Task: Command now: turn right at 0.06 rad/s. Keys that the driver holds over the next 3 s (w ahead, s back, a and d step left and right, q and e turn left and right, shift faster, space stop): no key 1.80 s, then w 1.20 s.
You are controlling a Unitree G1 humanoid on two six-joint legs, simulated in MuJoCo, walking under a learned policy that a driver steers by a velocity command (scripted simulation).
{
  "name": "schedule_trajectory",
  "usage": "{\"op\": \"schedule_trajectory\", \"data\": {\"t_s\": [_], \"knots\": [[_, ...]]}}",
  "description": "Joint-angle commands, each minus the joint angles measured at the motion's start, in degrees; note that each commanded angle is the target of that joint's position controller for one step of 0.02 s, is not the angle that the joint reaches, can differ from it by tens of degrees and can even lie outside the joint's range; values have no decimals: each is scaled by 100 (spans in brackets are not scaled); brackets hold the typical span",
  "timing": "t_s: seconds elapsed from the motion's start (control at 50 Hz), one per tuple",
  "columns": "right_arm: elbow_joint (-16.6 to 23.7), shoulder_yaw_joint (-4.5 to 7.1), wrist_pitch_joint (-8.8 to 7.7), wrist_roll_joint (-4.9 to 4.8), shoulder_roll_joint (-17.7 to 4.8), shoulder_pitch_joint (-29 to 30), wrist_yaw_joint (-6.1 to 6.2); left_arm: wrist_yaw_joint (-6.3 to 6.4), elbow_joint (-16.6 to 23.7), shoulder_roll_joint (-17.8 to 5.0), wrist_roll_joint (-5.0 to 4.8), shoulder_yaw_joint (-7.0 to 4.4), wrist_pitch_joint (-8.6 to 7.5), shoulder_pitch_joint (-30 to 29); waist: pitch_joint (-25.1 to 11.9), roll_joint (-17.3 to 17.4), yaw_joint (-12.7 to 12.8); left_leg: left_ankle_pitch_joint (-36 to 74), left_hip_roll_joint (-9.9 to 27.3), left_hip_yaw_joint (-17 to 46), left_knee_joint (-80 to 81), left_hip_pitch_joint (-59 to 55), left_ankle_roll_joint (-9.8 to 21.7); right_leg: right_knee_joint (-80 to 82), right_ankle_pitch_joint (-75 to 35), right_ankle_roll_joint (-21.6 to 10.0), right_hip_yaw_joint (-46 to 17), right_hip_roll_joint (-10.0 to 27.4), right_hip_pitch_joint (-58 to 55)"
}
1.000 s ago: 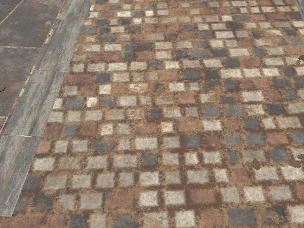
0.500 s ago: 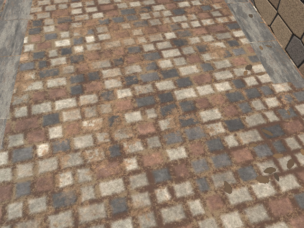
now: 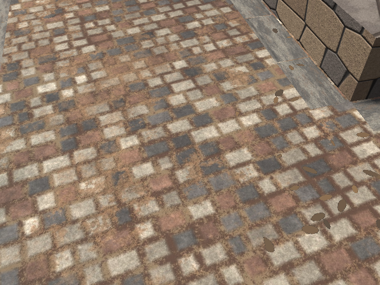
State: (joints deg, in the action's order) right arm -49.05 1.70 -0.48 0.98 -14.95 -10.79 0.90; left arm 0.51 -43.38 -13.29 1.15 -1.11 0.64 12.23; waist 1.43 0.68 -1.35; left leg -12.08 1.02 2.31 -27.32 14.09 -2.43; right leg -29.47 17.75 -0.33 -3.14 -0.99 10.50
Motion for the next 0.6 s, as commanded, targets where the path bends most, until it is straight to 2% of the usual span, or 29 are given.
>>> {"op": "schedule_trajectory", "data": {"t_s": [0.02,0.18,0.38,0.6], "knots": [[152,160,-68,-22,-617,121,42,38,238,-756,-21,-179,-115,10,-29,-391,56,623,124,124,197,-392,42,821,-651,-206,-540,501,462],[-334,189,-9,-62,-657,91,105,29,-64,-699,-56,-170,-146,131,-134,-126,67,987,159,142,202,-593,23,736,-1281,-194,-382,382,261],[-828,192,62,-87,-657,113,171,53,-539,-677,-76,-150,-149,289,-89,-123,63,1019,139,106,230,-638,61,756,-1425,-141,-218,271,194],[-1190,165,99,-92,-566,77,196,97,-990,-645,-87,-93,-154,465,35,-103,70,881,93,65,297,-580,85,826,-1134,-95,-115,205,247]]}}
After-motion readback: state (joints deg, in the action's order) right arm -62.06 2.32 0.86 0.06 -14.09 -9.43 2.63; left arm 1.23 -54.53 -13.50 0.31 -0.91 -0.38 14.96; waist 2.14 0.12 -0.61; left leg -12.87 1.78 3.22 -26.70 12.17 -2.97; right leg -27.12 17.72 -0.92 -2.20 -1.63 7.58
